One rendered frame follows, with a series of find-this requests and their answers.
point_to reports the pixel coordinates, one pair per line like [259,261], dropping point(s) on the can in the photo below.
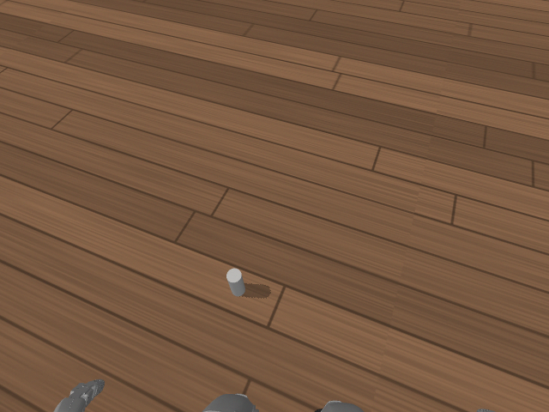
[236,282]

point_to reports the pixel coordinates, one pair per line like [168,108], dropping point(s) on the left robot hand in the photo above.
[81,396]

